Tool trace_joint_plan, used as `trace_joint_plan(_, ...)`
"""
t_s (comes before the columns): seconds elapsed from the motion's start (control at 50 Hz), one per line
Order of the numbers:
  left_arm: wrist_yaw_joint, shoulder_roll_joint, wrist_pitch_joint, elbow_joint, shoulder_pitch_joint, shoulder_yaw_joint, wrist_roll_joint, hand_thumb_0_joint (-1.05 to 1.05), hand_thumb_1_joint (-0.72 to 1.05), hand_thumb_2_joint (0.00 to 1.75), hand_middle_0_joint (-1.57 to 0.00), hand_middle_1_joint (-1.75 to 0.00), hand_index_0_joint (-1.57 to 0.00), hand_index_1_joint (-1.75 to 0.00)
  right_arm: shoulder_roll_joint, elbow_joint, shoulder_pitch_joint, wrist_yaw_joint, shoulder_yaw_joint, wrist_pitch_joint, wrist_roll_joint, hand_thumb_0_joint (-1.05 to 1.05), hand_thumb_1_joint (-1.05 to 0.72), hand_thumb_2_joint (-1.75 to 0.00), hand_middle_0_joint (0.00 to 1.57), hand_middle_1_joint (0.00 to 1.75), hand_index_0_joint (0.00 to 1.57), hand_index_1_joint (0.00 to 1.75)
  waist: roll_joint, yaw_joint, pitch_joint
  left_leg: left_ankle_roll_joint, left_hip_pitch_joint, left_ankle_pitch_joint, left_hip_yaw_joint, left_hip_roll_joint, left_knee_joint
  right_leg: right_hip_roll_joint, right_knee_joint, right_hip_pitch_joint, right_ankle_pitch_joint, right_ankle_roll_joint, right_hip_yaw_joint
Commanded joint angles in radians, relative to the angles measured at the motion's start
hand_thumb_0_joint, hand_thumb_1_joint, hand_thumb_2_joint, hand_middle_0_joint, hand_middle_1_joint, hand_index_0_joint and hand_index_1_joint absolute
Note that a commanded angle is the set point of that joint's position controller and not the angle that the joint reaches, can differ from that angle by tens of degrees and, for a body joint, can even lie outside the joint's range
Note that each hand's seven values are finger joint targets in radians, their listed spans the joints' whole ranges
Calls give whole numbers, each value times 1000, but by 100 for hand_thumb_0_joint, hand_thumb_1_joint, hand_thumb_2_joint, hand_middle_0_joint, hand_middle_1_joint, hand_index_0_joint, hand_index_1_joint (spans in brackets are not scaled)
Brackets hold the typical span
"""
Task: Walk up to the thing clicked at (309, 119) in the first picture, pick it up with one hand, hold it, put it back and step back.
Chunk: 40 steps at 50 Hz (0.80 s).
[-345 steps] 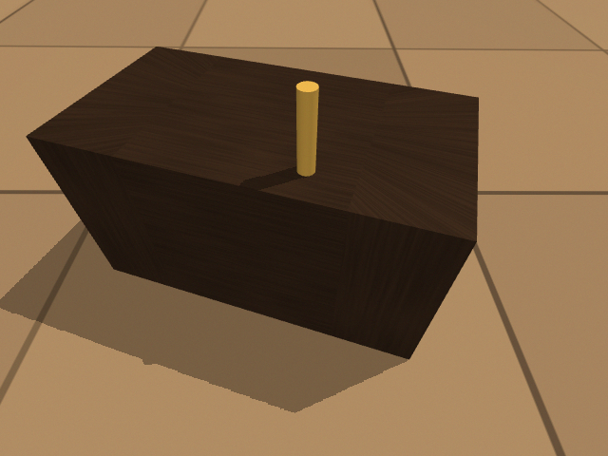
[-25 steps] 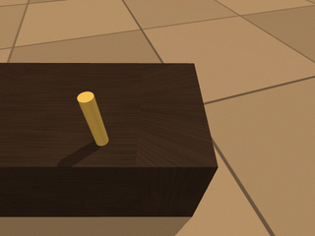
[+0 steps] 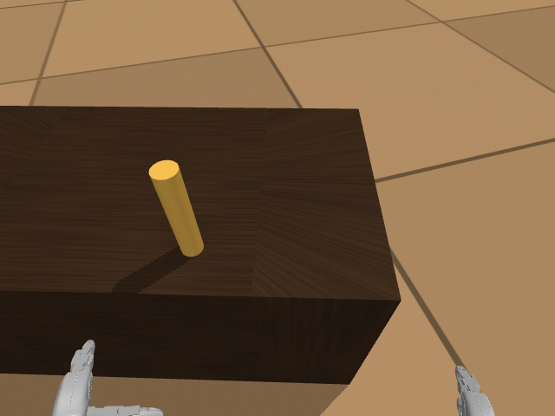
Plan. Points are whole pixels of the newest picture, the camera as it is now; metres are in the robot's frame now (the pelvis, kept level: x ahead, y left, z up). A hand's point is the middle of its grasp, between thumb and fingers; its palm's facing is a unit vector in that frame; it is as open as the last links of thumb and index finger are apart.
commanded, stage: rise first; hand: left
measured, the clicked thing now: (180, 213) +0.47 +0.21 -0.01
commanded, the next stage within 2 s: go down in 0.92 s
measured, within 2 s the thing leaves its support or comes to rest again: neither
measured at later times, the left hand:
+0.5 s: hand (99, 378) +0.18 +0.26 -0.02, palm faces +0.29 -0.89 -0.35, open 17.5 cm
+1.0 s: hand (80, 383) +0.17 +0.27 +0.02, palm faces +0.33 -0.86 -0.39, open 17.6 cm
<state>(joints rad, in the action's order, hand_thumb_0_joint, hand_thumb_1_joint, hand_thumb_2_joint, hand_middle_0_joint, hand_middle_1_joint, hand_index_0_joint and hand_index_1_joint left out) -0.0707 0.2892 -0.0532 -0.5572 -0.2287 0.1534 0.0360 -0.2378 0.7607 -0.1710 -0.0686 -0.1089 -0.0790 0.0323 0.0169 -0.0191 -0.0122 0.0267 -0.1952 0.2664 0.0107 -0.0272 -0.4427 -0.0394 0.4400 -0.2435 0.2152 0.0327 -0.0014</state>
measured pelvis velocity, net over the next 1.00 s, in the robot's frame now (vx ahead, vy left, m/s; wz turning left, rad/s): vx -0.02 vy -0.01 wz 0.02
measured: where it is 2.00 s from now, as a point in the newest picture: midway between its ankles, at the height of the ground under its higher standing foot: outside the picture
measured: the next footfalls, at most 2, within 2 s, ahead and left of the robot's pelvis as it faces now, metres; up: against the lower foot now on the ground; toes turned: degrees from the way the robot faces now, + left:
none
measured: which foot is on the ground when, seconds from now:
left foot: down 0.00-1.00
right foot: down 0.00-1.00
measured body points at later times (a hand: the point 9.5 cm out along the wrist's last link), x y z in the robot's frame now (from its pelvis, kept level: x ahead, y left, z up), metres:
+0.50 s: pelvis +0.00 +0.00 +0.00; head +0.00 -0.01 +0.45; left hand +0.16 +0.31 +0.01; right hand +0.16 -0.26 -0.08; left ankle -0.02 +0.14 -0.74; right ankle +0.01 -0.14 -0.74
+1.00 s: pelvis -0.02 -0.01 +0.00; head -0.02 -0.02 +0.45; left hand +0.14 +0.31 +0.04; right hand +0.15 -0.27 -0.09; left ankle -0.02 +0.14 -0.74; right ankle +0.01 -0.14 -0.74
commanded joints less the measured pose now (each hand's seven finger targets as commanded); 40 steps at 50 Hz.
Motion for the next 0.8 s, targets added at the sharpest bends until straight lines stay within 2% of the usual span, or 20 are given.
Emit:
trace_joint_plan(0.0, -28, 190, -72, 284, 72, 80, -2, 0, -57, 4, -5, -6, -5, -6, -187, -211, 66, -17, -59, -65, -7, 0, 48, -5, 5, 5, 5, 5, 12, 6, 174, -13, 49, -283, -43, 16, 60, 43, -39, 120, -214, -38, 58)
trace_joint_plan(0.02, -29, 184, -72, 286, 48, 82, -6, 0, -58, 4, -6, -6, -5, -6, -147, -185, 41, -15, -37, -61, -5, 0, 48, -5, 5, 5, 5, 5, 30, -6, 152, -11, 46, -291, -42, 17, 62, 40, -37, 123, -219, -41, 60)
trace_joint_plan(0.06, -30, 179, -73, 330, 15, 90, -6, 0, -58, 4, -5, -5, -5, -6, -168, -259, 52, -17, -50, -64, -9, 0, 50, -4, 5, 5, 5, 5, 5, -2, 177, -11, 58, -317, -44, 18, 57, 39, -39, 146, -244, -39, 61)
trace_joint_plan(0.1, -28, 181, -74, 344, -23, 93, -5, 0, -56, 4, -5, -6, -5, -6, -130, -247, 9, -11, -22, -57, -9, 0, 51, -4, 5, 5, 5, 5, 17, -7, 161, -10, 50, -341, -51, 21, 55, 36, -41, 161, -270, -37, 62)
trace_joint_plan(0.18, -21, 181, -71, 392, -44, 109, -1, 0, -55, 3, -4, -5, -4, -5, -163, -321, 3, -11, -51, -54, -9, 0, 53, -4, 5, 5, 5, 5, -3, -1, 127, -8, 55, -342, -52, 20, 65, 37, -51, 156, -268, -36, 68)
trace_joint_plan(0.2, -18, 173, -69, 401, -60, 105, 2, 0, -54, 3, -4, -5, -4, -4, -120, -260, -35, -4, -30, -44, -7, 0, 54, -3, 5, 5, 5, 5, 35, -13, 89, -9, 45, -319, -56, 24, 70, 33, -54, 142, -252, -38, 66)
trace_joint_plan(0.24, -14, 177, -72, 432, -49, 113, 4, 0, -53, 3, -3, -4, -3, -4, -145, -287, -30, -3, -56, -45, -7, 0, 55, -3, 5, 5, 5, 5, 17, -5, 71, -10, 49, -298, -54, 21, 80, 36, -57, 134, -232, -37, 70)
trace_joint_plan(0.32, -7, 182, -76, 474, -63, 128, 6, 0, -54, 4, -3, -4, -3, -4, -132, -286, -34, 3, -57, -45, -6, 0, 55, -3, 5, 5, 5, 5, 44, -12, 57, -8, 49, -288, -53, 20, 89, 35, -63, 136, -220, -41, 72)
trace_joint_plan(0.34, -6, 183, -78, 493, -53, 126, 8, 0, -55, 3, -4, -4, -3, -4, -113, -309, -15, 7, -36, -46, -5, 0, 54, -3, 5, 5, 5, 5, 31, -11, 45, -13, 45, -270, -54, 24, 88, 33, -73, 136, -208, -37, 71)
trace_joint_plan(0.4, -3, 184, -85, 517, -48, 136, 9, 0, -55, 4, -3, -4, -3, -4, -147, -303, -6, 6, -63, -55, -11, 0, 55, -3, 5, 5, 5, 5, 34, -1, 42, -16, 46, -231, -54, 23, 93, 36, -77, 133, -176, -36, 69)
trace_joint_plan(0.42, -3, 182, -90, 543, -58, 137, 7, 0, -55, 4, -3, -4, -3, -5, -114, -299, 16, 10, -36, -56, -11, 0, 55, -3, 5, 5, 5, 5, 35, -24, 53, -16, 41, -230, -48, 20, 95, 38, -75, 144, -165, -39, 75)
trace_joint_plan(0.48, -7, 207, -97, 546, -73, 163, 5, 0, -55, 4, -3, -4, -3, -5, -152, -274, 6, 2, -74, -57, -17, 0, 55, -3, 5, 5, 5, 5, 24, -13, 64, -23, 54, -227, -54, 28, 88, 30, -82, 147, -173, -34, 67)
trace_joint_plan(0.52, -2, 176, -104, 567, -67, 140, 4, 0, -57, 5, -4, -4, -3, -5, -124, -316, 42, 4, -42, -64, -18, 0, 54, -4, 5, 5, 5, 5, 1, -6, 76, -25, 67, -216, -54, 26, 88, 32, -85, 154, -163, -31, 66)
trace_joint_plan(0.56, -9, 200, -113, 585, -69, 169, 3, 0, -57, 6, -4, -4, -3, -5, -137, -284, 27, -1, -57, -64, -21, 0, 54, -4, 5, 5, 5, 5, 11, -16, 66, -24, 57, -202, -51, 26, 96, 33, -86, 150, -146, -35, 69)
trace_joint_plan(0.58, -6, 183, -118, 600, -74, 151, 2, 0, -57, 5, -4, -4, -3, -5, -99, -307, 45, 3, -18, -67, -19, 0, 53, -4, 5, 5, 5, 5, 10, -23, 61, -24, 53, -188, -50, 26, 100, 35, -91, 152, -127, -34, 73)
trace_joint_plan(0.62, -10, 209, -119, 579, -100, 178, 2, 0, -58, 6, -4, -5, -3, -6, -141, -247, 0, -4, -66, -63, -25, 0, 53, -4, 5, 5, 5, 5, 5, -20, 49, -28, 48, -172, -52, 31, 102, 27, -96, 147, -120, -32, 70)
trace_joint_plan(0.64, -6, 198, -123, 580, -81, 167, 3, 0, -58, 6, -4, -4, -3, -6, -163, -309, 36, -4, -70, -70, -23, 0, 54, -4, 5, 5, 5, 5, -27, -4, 50, -28, 51, -162, -50, 28, 103, 33, -99, 142, -110, -29, 71)
trace_joint_plan(0.68, -2, 187, -129, 587, -87, 163, 2, 0, -58, 6, -4, -5, -3, -6, -100, -241, 17, 2, -30, -68, -23, 0, 54, -4, 5, 5, 5, 5, 17, -22, 28, -27, 41, -148, -53, 31, 110, 29, -97, 133, -96, -33, 70)
trace_joint_plan(0.72, -4, 202, -137, 593, -86, 175, 2, 0, -58, 6, -4, -5, -3, -6, -154, -281, 41, -3, -71, -74, -24, 0, 54, -4, 5, 5, 5, 5, 0, -12, 42, -27, 45, -141, -48, 28, 114, 31, -97, 138, -91, -32, 71)
trace_joint_plan(0.78, -2, 205, -150, 618, -86, 179, 2, 0, -58, 6, -4, -5, -3, -6, -120, -231, 8, 2, -49, -76, -21, 0, 54, -4, 5, 5, 5, 5, 38, -24, 9, -25, 30, -114, -48, 30, 125, 34, -101, 124, -65, -36, 75)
